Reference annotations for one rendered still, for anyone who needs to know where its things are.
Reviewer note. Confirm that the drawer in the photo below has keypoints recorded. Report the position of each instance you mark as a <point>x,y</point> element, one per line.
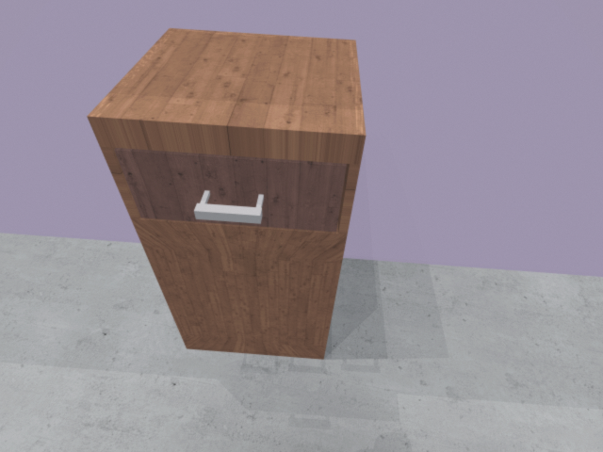
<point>304,195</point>

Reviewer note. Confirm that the handle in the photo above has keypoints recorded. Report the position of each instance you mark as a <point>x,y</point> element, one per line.
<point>228,212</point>

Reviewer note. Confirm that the cabinet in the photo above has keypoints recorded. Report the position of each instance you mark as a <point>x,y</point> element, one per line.
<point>239,288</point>

